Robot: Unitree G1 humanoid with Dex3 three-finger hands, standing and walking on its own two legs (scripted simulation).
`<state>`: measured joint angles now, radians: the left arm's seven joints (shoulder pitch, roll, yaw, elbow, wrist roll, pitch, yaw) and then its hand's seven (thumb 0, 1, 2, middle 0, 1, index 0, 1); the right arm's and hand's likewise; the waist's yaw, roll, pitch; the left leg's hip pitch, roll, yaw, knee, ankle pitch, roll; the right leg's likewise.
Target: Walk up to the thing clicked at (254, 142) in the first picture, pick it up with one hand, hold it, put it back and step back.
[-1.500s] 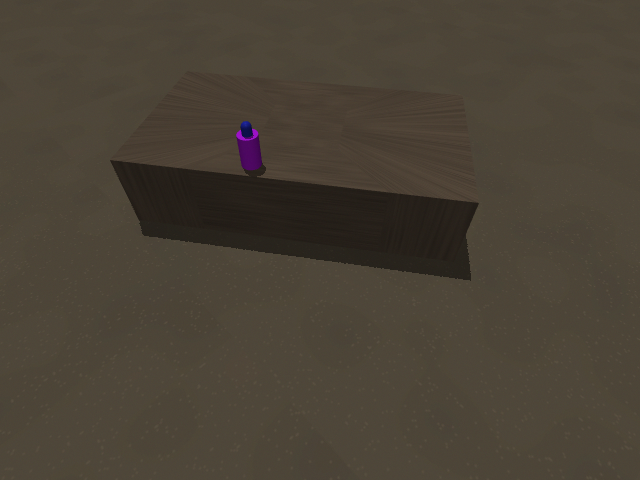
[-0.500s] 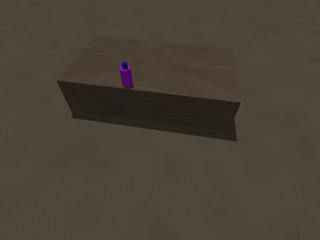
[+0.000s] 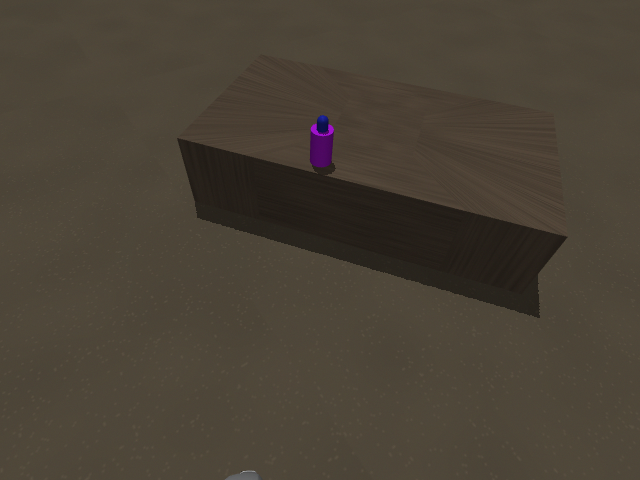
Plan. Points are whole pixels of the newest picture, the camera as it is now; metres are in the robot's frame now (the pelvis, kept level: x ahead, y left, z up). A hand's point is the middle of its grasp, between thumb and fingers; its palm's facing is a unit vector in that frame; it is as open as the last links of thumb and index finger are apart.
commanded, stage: walk up
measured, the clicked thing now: (321, 139) +1.19 +0.02 -0.33
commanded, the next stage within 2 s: none
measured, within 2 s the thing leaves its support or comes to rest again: neither
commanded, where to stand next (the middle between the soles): +0.54 +0.17 m, yaw +5 degrees
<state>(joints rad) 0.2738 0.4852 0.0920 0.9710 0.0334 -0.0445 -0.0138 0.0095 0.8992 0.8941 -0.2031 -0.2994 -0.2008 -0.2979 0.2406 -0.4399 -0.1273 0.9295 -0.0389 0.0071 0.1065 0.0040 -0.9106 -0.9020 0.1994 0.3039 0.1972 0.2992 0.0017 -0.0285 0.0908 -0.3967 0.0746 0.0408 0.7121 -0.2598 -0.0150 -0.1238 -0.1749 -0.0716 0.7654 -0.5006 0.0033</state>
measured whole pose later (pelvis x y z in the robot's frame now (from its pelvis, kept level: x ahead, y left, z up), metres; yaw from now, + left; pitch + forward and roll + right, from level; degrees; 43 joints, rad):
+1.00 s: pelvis +0.35 +0.15 +0.02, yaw +9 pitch -2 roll +0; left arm 0.33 0.44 0.04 0.87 0.01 -0.06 -0.04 0.01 0.90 0.89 -0.20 -0.30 -0.20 -0.30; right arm 0.31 -0.39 -0.05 0.78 0.00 -0.06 0.05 0.00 -0.91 -0.90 0.20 0.30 0.20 0.30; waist 0.00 -0.03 0.09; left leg -0.20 0.00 0.08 0.53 -0.29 0.05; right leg -0.50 -0.09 -0.02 0.93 -0.34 -0.01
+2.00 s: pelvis +0.46 +0.19 +0.02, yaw +5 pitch -3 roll +0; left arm 0.13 0.37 0.00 1.08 0.00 0.01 -0.03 0.01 0.90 0.89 -0.20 -0.30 -0.20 -0.30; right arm 0.06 -0.37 0.01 1.05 0.01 -0.02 0.00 0.00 -0.91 -0.90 0.20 0.30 0.20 0.30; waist 0.02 0.00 0.08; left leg -0.24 0.04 0.06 0.51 -0.22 -0.01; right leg -0.23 -0.02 0.02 0.52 -0.24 0.01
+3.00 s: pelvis +0.49 +0.19 +0.04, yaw +4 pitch -2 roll +0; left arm 0.09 0.35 -0.01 1.13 0.01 -0.01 -0.01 0.01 0.90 0.89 -0.20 -0.30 -0.20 -0.30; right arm 0.08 -0.34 -0.01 1.15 -0.01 -0.01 0.01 0.00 -0.91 -0.90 0.20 0.30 0.20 0.30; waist -0.01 0.00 0.05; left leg -0.13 0.04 0.07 0.32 -0.16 -0.01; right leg -0.12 -0.02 0.02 0.33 -0.17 0.02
